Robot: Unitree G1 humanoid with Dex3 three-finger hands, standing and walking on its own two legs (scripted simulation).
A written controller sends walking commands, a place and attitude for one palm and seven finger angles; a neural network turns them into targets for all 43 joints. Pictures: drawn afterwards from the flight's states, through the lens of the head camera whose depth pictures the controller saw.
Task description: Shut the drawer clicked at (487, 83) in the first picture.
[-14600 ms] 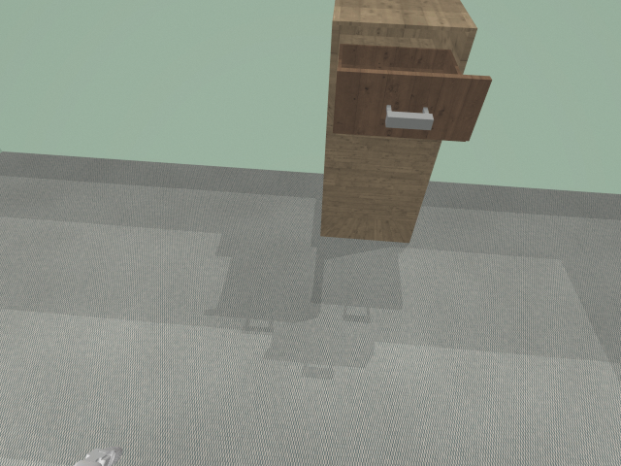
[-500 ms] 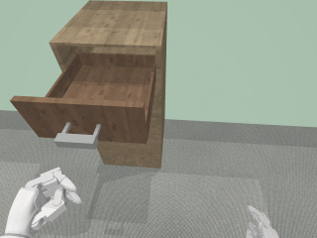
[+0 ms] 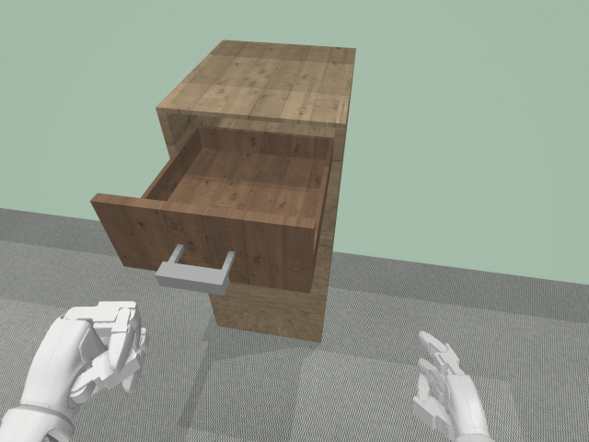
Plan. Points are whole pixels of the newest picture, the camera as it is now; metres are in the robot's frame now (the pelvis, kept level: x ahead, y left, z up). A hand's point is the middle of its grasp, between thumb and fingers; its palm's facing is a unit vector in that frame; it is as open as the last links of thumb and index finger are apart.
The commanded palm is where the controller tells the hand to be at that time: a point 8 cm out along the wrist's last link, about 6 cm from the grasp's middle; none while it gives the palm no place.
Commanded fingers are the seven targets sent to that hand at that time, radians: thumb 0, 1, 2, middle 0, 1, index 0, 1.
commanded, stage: raise the hand and make a fist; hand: left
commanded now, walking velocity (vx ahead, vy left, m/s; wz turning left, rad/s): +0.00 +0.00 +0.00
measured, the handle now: (198, 266) +0.35 +0.21 +0.04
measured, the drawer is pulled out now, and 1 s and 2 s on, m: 0.29 0.29 0.29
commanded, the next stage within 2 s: bring the fist close to the handle in 0.44 s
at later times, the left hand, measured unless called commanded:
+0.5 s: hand (130, 352) +0.16 +0.19 +0.14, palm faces +0.07 -0.99 -0.14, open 3.3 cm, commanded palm +0.12 +0.24 +0.14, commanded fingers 0.00 0.90 0.90 -1.40 -1.60 -1.40 -1.60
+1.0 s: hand (157, 338) +0.20 +0.20 +0.09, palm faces +0.05 -0.99 -0.09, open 3.3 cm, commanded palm +0.18 +0.24 +0.09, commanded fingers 0.00 0.90 0.90 -1.40 -1.60 -1.40 -1.60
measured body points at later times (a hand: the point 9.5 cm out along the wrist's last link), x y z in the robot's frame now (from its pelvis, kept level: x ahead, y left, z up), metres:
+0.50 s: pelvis -0.01 -0.03 +0.01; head -0.04 -0.05 +0.45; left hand +0.15 +0.25 +0.15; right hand +0.18 -0.26 -0.05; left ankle +0.01 +0.07 -0.72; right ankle +0.00 -0.10 -0.72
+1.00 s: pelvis +0.00 -0.04 +0.00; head +0.00 -0.06 +0.45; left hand +0.20 +0.25 +0.10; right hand +0.18 -0.29 -0.07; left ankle +0.01 +0.07 -0.72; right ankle +0.00 -0.10 -0.72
